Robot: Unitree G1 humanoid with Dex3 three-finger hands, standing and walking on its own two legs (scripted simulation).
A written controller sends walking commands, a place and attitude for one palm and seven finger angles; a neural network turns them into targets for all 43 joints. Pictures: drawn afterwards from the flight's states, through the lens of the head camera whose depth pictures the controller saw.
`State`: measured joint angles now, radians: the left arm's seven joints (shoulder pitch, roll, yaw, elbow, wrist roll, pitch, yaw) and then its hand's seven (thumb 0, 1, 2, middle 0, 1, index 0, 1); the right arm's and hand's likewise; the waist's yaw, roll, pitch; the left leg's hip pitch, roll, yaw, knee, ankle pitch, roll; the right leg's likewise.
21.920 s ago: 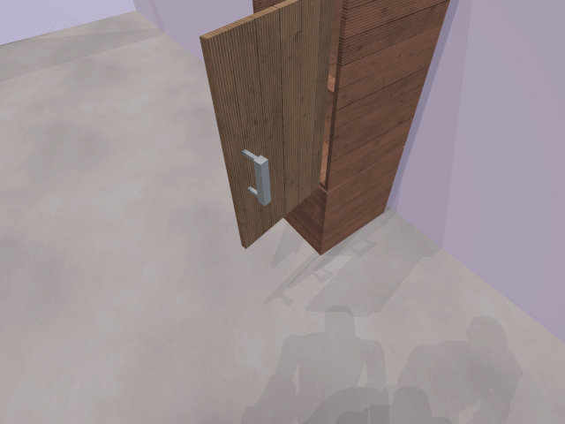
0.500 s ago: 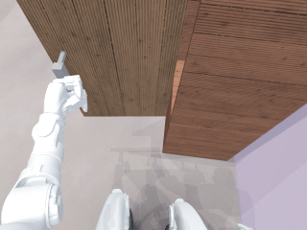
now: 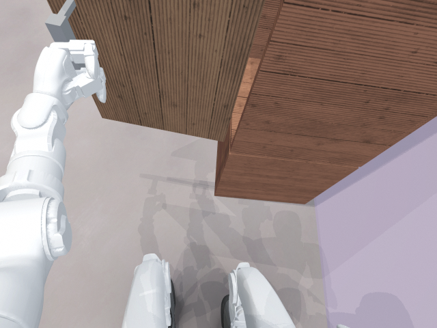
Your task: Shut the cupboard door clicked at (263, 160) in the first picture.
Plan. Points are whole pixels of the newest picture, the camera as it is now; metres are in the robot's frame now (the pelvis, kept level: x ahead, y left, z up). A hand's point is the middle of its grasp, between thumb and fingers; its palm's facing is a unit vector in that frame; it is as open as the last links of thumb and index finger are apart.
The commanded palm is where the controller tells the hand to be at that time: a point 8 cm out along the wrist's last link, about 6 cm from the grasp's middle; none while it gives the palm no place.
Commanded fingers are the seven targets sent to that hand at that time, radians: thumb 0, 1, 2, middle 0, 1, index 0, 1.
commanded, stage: push the door shut along its arc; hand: left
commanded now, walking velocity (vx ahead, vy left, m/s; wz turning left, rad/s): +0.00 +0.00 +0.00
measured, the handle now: (77, 46) +0.59 +0.23 +0.07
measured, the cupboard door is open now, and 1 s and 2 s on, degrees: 85 75 66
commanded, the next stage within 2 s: pull the fist back off the door in 1.06 s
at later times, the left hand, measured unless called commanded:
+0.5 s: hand (133, 53) +0.57 +0.13 +0.08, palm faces -0.27 -0.96 -0.05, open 2.8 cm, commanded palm +0.59 +0.16 +0.08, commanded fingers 0.00 0.90 0.90 -1.30 -1.50 -1.30 -1.50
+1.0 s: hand (144, 46) +0.59 +0.11 +0.09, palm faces -0.34 -0.94 -0.05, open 3.6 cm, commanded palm +0.64 +0.10 +0.08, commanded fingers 0.00 0.90 0.90 -1.30 -1.50 -1.30 -1.50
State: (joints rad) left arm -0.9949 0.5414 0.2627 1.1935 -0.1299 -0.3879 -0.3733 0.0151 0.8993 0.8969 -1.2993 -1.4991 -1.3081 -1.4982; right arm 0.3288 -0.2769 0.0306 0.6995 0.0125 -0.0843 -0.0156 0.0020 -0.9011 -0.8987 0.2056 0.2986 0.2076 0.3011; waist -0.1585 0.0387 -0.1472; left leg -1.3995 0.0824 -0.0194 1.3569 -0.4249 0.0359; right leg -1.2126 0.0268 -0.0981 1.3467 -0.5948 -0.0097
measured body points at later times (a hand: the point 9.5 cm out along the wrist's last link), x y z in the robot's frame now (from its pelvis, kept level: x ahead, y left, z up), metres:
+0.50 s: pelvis +0.01 +0.00 -0.01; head +0.18 +0.02 +0.40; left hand +0.58 +0.19 +0.09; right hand -0.02 -0.25 -0.12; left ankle +0.10 +0.10 -0.59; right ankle +0.02 -0.12 -0.59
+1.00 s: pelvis -0.01 -0.01 -0.03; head +0.19 +0.03 +0.37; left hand +0.60 +0.17 +0.09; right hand -0.01 -0.29 -0.12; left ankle +0.10 +0.10 -0.59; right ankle +0.02 -0.12 -0.59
